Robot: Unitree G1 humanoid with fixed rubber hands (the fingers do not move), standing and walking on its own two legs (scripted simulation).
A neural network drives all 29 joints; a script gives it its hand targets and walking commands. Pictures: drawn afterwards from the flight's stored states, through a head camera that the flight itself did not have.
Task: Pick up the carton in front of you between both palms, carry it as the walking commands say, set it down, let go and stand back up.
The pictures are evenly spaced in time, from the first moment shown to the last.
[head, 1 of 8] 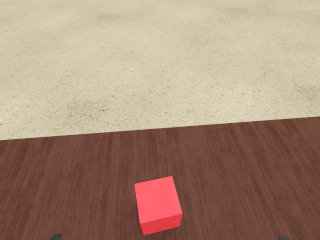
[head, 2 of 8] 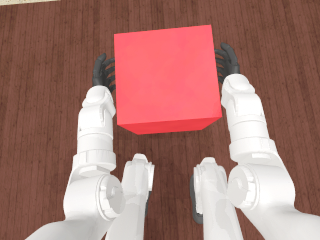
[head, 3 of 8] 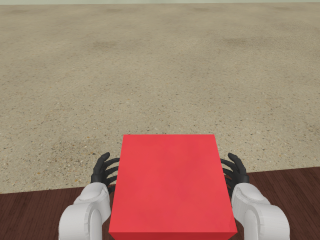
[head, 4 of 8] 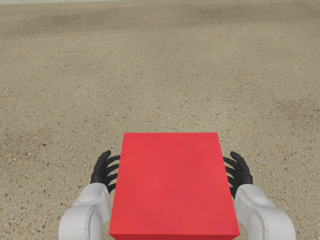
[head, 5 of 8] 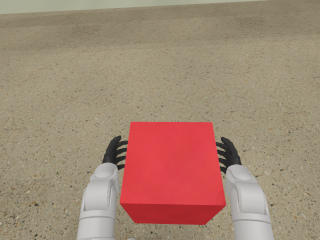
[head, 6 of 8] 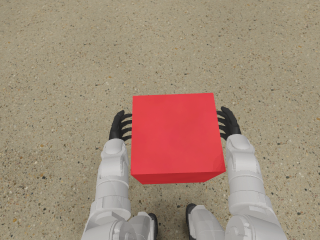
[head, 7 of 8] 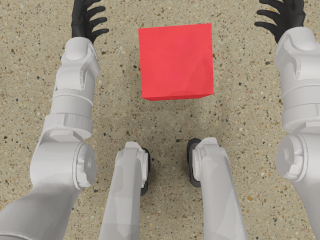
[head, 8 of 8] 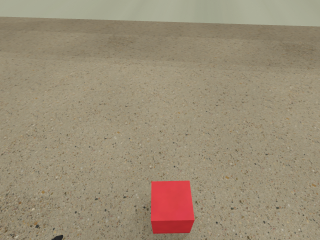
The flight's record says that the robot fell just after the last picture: no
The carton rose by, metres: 0.69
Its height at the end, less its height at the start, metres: -0.08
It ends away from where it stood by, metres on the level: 3.60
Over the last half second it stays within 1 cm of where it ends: yes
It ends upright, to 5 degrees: yes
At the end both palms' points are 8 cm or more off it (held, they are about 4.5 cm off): yes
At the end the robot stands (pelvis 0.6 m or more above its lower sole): yes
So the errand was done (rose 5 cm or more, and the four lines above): yes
